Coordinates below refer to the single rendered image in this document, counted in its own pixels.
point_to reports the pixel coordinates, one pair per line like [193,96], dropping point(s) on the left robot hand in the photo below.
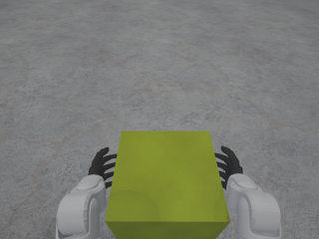
[98,167]

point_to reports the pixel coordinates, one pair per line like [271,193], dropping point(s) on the carton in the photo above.
[166,185]

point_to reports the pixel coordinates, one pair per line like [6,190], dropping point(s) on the right robot forearm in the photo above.
[258,214]

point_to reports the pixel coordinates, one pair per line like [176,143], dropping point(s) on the right robot hand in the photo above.
[232,165]

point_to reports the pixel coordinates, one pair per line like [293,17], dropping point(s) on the left robot forearm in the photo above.
[78,214]

